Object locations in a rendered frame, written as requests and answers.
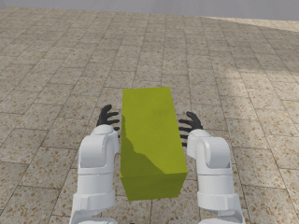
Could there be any left robot forearm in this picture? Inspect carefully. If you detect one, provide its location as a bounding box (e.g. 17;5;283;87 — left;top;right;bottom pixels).
69;124;120;224

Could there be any robot right hand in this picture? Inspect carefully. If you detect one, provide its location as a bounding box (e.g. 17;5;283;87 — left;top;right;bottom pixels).
178;111;203;147

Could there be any carton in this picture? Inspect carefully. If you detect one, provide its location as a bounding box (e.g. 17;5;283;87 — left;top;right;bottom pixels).
120;87;188;202

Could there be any robot left hand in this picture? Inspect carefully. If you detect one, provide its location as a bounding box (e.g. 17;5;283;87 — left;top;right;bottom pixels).
96;105;120;138

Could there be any right robot forearm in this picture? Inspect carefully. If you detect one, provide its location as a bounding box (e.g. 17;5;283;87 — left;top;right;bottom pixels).
186;129;246;224

